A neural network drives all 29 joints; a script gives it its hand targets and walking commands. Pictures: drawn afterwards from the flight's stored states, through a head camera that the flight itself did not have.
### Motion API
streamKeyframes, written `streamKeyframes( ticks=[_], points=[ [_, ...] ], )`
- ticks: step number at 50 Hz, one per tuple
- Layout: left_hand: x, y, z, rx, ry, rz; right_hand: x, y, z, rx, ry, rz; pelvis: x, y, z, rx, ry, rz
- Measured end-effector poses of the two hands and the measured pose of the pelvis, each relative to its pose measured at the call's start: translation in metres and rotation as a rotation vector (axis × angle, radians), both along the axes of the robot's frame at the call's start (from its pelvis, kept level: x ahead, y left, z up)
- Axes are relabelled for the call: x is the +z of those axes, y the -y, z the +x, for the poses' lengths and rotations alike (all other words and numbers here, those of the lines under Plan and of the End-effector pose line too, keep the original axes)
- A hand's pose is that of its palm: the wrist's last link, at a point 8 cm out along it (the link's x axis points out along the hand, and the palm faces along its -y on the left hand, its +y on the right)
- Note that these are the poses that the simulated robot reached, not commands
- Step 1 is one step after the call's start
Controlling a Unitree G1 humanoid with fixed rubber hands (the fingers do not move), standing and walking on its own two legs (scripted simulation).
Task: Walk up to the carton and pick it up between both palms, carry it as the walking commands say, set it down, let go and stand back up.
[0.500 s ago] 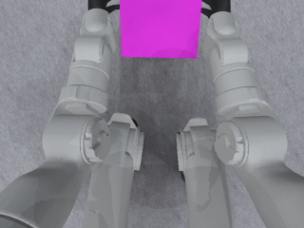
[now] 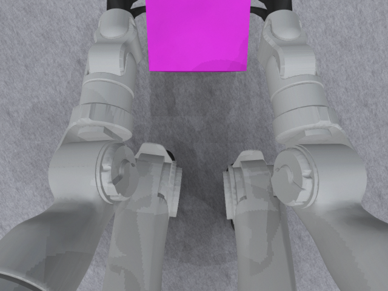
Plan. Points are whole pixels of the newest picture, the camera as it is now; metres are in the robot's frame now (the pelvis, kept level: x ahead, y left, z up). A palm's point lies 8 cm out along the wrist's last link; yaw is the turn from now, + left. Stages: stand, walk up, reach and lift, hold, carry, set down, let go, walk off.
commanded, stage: set down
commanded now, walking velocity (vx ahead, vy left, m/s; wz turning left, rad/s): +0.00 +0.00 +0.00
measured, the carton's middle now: (198, 23) +0.55 +0.04 -0.24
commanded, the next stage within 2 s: none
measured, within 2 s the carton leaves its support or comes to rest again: rests again in 0.48 s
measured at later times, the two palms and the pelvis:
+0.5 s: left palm (121, 9) +0.53 +0.16 -0.16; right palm (276, 10) +0.55 -0.09 -0.16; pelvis +0.01 +0.00 +0.00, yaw +0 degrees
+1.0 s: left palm (121, 7) +0.54 +0.16 -0.16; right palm (275, 8) +0.55 -0.09 -0.17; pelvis +0.01 +0.00 +0.00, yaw +1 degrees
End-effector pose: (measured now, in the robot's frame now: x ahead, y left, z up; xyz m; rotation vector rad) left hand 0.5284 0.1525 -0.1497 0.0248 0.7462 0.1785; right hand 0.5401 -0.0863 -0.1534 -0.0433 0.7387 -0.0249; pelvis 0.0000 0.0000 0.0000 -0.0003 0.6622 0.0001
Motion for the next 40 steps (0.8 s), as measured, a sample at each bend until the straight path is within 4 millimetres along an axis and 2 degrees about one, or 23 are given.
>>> streamKeyframes(
  ticks=[40],
  points=[
    [-0.010, -0.004, 0.010, -0.025, 0.013, -0.022, -0.010, 0.002, 0.009, 0.026, 0.028, 0.033, -0.002, -0.001, 0.011, 0.005, -0.018, 0.007]
  ],
)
